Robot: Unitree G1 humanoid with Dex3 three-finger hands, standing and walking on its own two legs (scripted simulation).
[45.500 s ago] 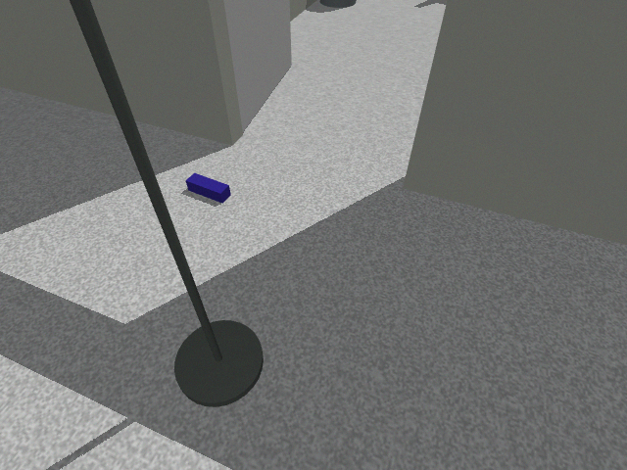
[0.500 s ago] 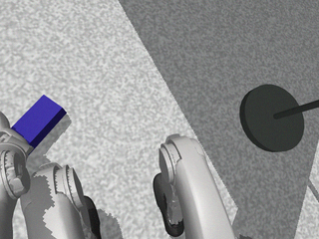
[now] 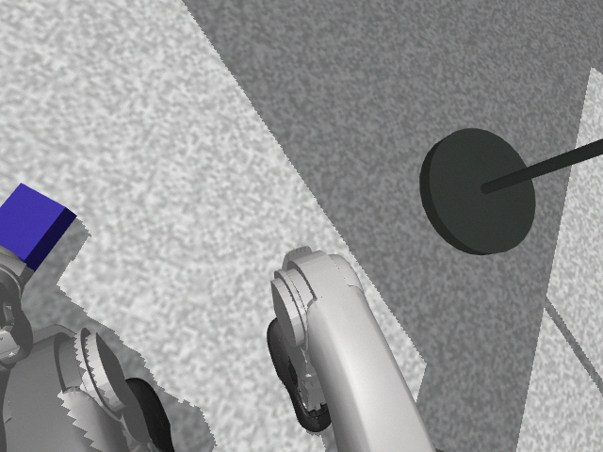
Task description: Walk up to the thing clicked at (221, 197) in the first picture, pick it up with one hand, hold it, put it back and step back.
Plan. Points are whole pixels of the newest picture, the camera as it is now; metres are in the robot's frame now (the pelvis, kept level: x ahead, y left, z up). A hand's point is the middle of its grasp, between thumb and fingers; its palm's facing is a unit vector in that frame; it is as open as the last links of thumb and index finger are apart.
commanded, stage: rest palm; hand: left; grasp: from above
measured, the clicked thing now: (4, 258) +0.43 +0.29 -0.29
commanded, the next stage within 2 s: close in 1.44 s
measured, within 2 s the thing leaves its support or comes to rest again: neither
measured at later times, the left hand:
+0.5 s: hand (2, 251) +0.43 +0.28 -0.25, palm faces -0.26 -0.37 -0.89, open 14.1 cm
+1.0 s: hand out of the picture +0.43 +0.29 -0.26, palm faces -0.28 -0.36 -0.89, open 14.0 cm
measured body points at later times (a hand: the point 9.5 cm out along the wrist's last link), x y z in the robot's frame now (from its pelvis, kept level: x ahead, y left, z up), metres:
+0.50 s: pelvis +0.00 +0.00 -0.01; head +0.28 +0.08 +0.34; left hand +0.44 +0.29 -0.19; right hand +0.01 -0.25 -0.07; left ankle +0.07 +0.14 -0.28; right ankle +0.11 -0.12 -0.28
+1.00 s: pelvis +0.00 +0.01 -0.01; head +0.28 +0.10 +0.32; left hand +0.44 +0.31 -0.21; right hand +0.01 -0.23 -0.07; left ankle +0.07 +0.14 -0.28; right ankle +0.11 -0.12 -0.28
